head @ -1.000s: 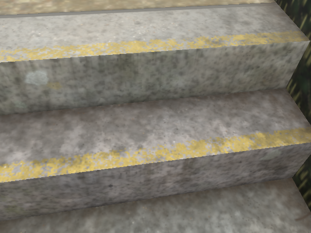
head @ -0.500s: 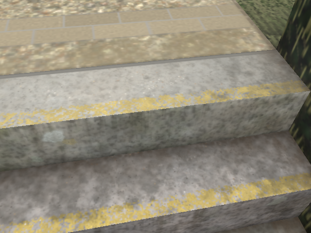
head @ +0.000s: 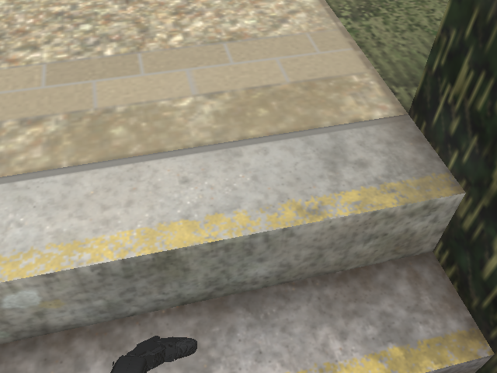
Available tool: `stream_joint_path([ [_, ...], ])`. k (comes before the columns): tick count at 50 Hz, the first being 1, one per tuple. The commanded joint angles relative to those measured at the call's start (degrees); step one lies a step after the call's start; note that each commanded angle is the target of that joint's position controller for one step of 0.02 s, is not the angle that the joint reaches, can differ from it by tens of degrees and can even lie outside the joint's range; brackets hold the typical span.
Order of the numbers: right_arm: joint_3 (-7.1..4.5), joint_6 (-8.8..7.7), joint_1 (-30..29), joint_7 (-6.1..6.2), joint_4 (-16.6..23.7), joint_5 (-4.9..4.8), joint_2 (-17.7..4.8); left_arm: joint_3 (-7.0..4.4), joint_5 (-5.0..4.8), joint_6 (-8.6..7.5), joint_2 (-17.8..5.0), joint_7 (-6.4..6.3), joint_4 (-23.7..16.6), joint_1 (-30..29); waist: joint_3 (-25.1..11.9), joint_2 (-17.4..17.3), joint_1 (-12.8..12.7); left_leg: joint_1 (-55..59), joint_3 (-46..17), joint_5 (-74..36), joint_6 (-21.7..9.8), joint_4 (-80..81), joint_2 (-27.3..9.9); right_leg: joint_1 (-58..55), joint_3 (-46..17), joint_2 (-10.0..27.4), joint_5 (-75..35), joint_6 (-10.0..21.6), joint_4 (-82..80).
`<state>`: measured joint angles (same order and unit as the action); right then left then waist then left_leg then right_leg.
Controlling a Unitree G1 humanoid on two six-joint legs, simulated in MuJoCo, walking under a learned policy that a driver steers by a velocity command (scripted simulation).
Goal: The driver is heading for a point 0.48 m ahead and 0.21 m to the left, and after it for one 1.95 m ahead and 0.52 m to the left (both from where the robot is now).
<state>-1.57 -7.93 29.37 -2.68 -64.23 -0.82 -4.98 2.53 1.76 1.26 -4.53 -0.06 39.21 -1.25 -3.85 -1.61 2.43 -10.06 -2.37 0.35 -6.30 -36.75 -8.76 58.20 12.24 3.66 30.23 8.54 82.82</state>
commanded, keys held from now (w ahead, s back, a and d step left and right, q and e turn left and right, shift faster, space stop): w+q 1.00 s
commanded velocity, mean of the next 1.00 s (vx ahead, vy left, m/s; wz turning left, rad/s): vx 0.49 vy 0.00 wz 0.48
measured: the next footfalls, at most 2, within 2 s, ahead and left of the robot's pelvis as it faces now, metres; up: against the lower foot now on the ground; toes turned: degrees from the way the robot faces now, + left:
left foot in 0.62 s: +0.37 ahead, +0.15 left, +0.22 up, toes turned +18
right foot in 1.12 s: +0.68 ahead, +0.02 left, +0.42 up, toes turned +32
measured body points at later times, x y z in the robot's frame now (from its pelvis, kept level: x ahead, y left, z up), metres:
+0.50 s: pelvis +0.19 -0.02 +0.16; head +0.18 -0.02 +0.61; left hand +0.15 +0.17 +0.00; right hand +0.36 -0.20 +0.03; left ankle +0.26 +0.13 -0.23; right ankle +0.12 -0.09 -0.57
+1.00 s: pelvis +0.42 +0.06 +0.38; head +0.42 +0.05 +0.83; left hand +0.50 +0.33 +0.28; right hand +0.39 -0.16 +0.23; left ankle +0.34 +0.13 -0.35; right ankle +0.57 -0.03 -0.02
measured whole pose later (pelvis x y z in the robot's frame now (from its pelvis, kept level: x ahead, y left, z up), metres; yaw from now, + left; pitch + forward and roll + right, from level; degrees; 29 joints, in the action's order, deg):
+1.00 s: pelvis +0.42 +0.06 +0.38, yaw +28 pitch +7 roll +0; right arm 1.7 -2.7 30.7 -5.8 -68.3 7.3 -7.4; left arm 2.9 2.9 -2.7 -10.2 4.0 50.1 1.9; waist -8.0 -1.8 2.0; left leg -19.1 -8.2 19.7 -3.7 -32.7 5.5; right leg 83.2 -4.4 2.2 9.1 11.4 121.6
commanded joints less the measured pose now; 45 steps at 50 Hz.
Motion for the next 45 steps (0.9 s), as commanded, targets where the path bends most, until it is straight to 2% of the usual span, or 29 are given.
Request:
stream_joint_path([
  [1,-3.50,2.76,-4.70,-9.60,3.98,0.65,-3.64,-5.64,4.82,3.23,-17.87,4.37,8.81,26.55,-3.18,13.54,-13.07,-47.30,-26.15,-21.53,-8.95,-76.13,12.49,-28.93,-65.01,14.51,35.44,1.26,-62.50],
  [3,-2.03,2.19,-2.10,-7.14,3.84,0.44,-1.39,-4.25,0.42,-0.22,-12.46,5.51,12.88,9.85,-0.80,0.89,-2.31,-52.43,-18.90,-20.10,-10.47,-89.32,10.65,-21.23,-46.23,14.25,25.76,1.25,-58.61],
  [4,-1.50,3.38,-3.51,-5.69,5.00,0.94,-2.00,-2.72,3.19,-2.67,-8.64,6.01,15.92,5.95,-2.69,-3.98,2.34,-57.23,-17.72,-23.16,-11.61,-90.86,8.55,-21.26,-37.43,15.38,19.45,-2.46,-56.68],
  [5,-1.40,4.54,-2.65,-4.95,5.11,0.25,-3.35,-0.48,3.58,-4.19,-2.63,6.21,17.27,2.11,-1.42,-6.08,5.77,-56.55,-16.24,-25.00,-10.82,-88.85,6.39,-16.40,-31.93,14.86,14.37,-6.20,-57.97],
  [7,-1.68,6.09,-3.27,-4.27,5.42,-1.13,-2.87,-0.29,1.63,-6.97,-2.34,5.39,14.99,-5.23,0.03,-2.83,11.06,-49.96,-9.62,-18.81,-10.06,-84.83,5.21,-8.18,-13.17,11.35,2.46,-10.44,-62.76],
  [8,-2.14,5.98,-6.12,-4.46,6.08,-1.97,-4.47,-0.05,2.19,-7.84,-2.21,4.91,14.02,-6.41,-1.07,-1.10,11.25,-45.84,-6.45,-18.14,-9.35,-83.53,5.40,-5.42,-6.00,8.52,-3.04,-10.88,-63.54],
  [10,-2.37,6.91,-6.98,-5.68,3.91,-0.99,-6.49,0.28,1.69,-8.57,-4.68,4.08,14.46,-2.17,-2.77,6.67,9.41,-50.51,-5.14,-15.30,-8.77,-95.06,7.26,-12.74,-3.08,7.18,-7.49,-7.16,-63.51],
  [11,-2.30,6.85,-9.07,-5.54,4.08,-0.46,-6.82,0.33,2.08,-8.19,-5.55,4.16,16.62,3.43,-2.70,5.94,6.44,-55.91,-6.35,-13.56,-9.52,-97.62,8.63,-19.57,-3.65,7.32,-8.58,-5.92,-63.30],
  [14,-1.22,6.43,-18.14,-2.64,7.67,0.96,-6.32,0.51,2.58,-8.37,-5.20,4.64,24.08,21.52,-2.03,5.47,-1.69,-76.78,-10.26,-6.94,-11.32,-97.12,10.53,-47.63,-6.43,9.31,-17.08,-1.95,-62.31],
  [19,0.23,8.12,-25.15,-1.83,10.95,2.13,-4.32,1.60,3.20,-9.48,-2.45,6.54,26.78,25.07,0.81,4.75,-1.93,-94.72,-9.06,0.98,-11.23,-101.13,7.90,-62.74,-10.44,16.15,-19.04,4.08,-67.45],
  [22,1.72,9.17,-31.83,-1.16,16.18,1.51,-2.75,1.64,5.82,-8.99,-1.67,6.75,28.63,25.49,0.94,2.50,-1.35,-94.41,-4.74,2.82,-13.50,-93.08,4.05,-60.90,-6.04,16.38,-18.80,4.38,-72.97],
  [23,1.40,10.09,-35.47,-0.81,18.03,1.53,-5.53,2.07,6.15,-8.66,-1.50,7.76,27.66,25.13,-1.77,0.86,-1.86,-89.49,-2.59,-0.28,-12.07,-84.02,2.79,-58.07,-4.05,16.42,-18.73,3.37,-74.27],
  [25,1.63,11.10,-39.67,-0.70,19.48,1.51,-5.32,1.94,6.45,-8.14,-2.32,7.22,28.29,28.51,-1.12,3.81,-3.68,-89.27,0.89,0.24,-11.49,-79.70,2.27,-58.84,-1.12,14.89,-20.73,3.26,-76.25],
  [27,3.12,13.07,-48.48,-2.04,23.08,1.89,-4.69,0.57,4.15,-6.40,-8.03,8.95,27.99,25.46,0.76,3.86,-4.04,-76.44,9.01,20.15,-11.26,-68.41,0.06,-52.15,2.02,17.88,-26.59,4.08,-83.47],
  [28,2.55,12.31,-46.50,-3.26,22.41,1.64,-5.04,0.33,3.25,-7.08,-10.92,9.32,25.89,20.78,2.14,5.57,-0.33,-62.22,13.72,22.13,-11.02,-64.01,2.93,-43.89,5.90,15.64,-49.18,2.30,-84.24],
  [30,3.24,11.60,-41.02,-4.64,21.78,1.35,-3.48,-0.24,2.72,-8.48,-17.03,8.79,28.03,24.89,-2.21,8.96,3.58,-56.84,13.85,20.51,-10.93,-61.71,7.76,-55.02,8.48,17.35,-99.85,3.12,-72.80],
  [31,3.67,11.59,-36.29,-5.08,21.23,1.95,-3.65,-1.68,1.11,-8.35,-21.44,9.20,27.62,22.95,-4.01,13.18,6.40,-54.26,14.27,22.57,-9.78,-51.14,11.29,-61.15,7.95,17.67,-113.32,6.58,-69.08],
  [32,2.73,11.15,-33.27,-4.60,20.45,2.07,-6.88,-1.71,1.14,-8.67,-21.40,9.42,27.15,23.17,-7.13,12.98,6.90,-46.62,14.52,21.20,-9.23,-42.97,14.47,-63.19,7.42,16.28,-121.49,8.09,-63.59],
  [33,1.79,11.13,-28.83,-3.61,18.76,1.56,-11.14,-1.29,3.23,-9.18,-20.15,9.76,27.63,27.82,-14.31,11.72,4.95,-31.95,10.64,8.84,-9.86,-43.01,15.31,-58.14,6.02,14.75,-126.33,7.18,-58.64],
  [35,-0.36,12.47,-9.51,-2.18,11.97,1.89,-16.03,-2.01,4.64,-8.01,-18.49,10.29,26.93,25.99,-18.57,5.12,11.13,-5.49,-7.66,8.02,-11.19,-18.94,12.33,-37.58,-0.27,8.85,-100.57,4.36,-36.69],
  [36,-1.21,12.31,-3.87,-2.21,9.68,3.97,-20.96,-3.19,3.15,-6.75,-14.06,11.32,26.58,23.33,-14.84,-5.86,9.97,-0.47,-33.19,11.11,-16.99,2.97,5.05,-19.05,-5.25,-2.21,-45.02,-1.47,-13.94],
  [37,-3.04,11.50,-0.50,-1.25,9.81,4.33,-22.92,-3.57,2.78,-6.05,-13.09,11.42,25.75,23.59,-19.03,-7.71,10.46,-1.78,-48.98,18.66,-16.11,11.19,0.58,-15.02,-21.60,-4.37,-42.13,-2.93,17.30],
  [38,-2.38,9.70,-2.95,-1.23,6.93,4.20,-19.09,-4.61,1.44,-6.03,-12.48,9.88,24.11,17.28,-10.16,-8.97,8.71,-6.60,-46.37,22.39,-13.88,10.63,0.90,-2.85,-28.57,-8.31,-40.04,-2.28,35.28],
  [39,-1.74,7.99,-4.21,-1.98,2.99,3.98,-15.59,-4.21,0.73,-6.24,-10.21,8.44,21.45,12.06,-4.71,-2.39,6.10,-7.68,-41.16,21.56,-11.70,8.50,2.41,6.82,-30.23,-10.36,-38.74,-0.25,41.69],
  [40,-0.80,6.29,-6.67,-2.58,2.33,2.52,-12.57,-3.46,1.64,-6.96,-8.58,7.23,19.34,11.72,-2.80,-3.41,2.91,-7.35,-38.72,13.62,-11.28,6.74,2.70,11.81,-31.87,-11.47,-36.41,1.36,47.64],
  [41,0.42,5.36,-11.54,-3.11,1.65,2.45,-8.87,-2.38,2.14,-6.82,-7.01,6.12,17.97,10.20,-3.33,-0.27,-1.09,-7.98,-31.75,10.99,-11.30,5.71,3.53,16.70,-30.06,-9.82,-32.30,3.01,48.92],
  [42,1.36,4.96,-14.29,-3.73,1.06,4.12,-6.67,-1.86,2.45,-6.09,-6.91,5.41,16.71,11.83,-3.06,3.93,-4.76,-9.96,-26.06,7.87,-10.60,6.01,4.20,18.22,-26.15,-7.10,-31.82,3.33,46.46],
  [43,2.05,4.51,-16.31,-3.57,0.86,4.02,-5.00,-1.56,2.91,-5.25,-6.74,5.31,16.78,12.58,-2.19,5.80,-6.94,-12.22,-19.44,8.92,-8.25,6.66,5.74,20.53,-22.39,-4.77,-28.20,3.53,45.15],
  [45,1.78,3.87,-15.15,-2.74,2.38,5.66,-6.30,-0.99,0.95,-4.58,-7.18,4.95,14.83,9.36,-0.77,-1.64,-5.94,-20.24,-11.59,13.23,-6.83,12.81,9.07,18.25,-16.06,-4.10,-18.58,3.21,48.58],
])
Velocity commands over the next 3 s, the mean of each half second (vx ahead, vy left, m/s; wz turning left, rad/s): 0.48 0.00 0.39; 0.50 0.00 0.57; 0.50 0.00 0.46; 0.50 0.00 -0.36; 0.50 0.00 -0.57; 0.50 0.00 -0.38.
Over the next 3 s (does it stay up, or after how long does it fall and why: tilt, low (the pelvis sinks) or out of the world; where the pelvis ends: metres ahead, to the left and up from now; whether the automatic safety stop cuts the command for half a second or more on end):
stays up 1.33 0.40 0.59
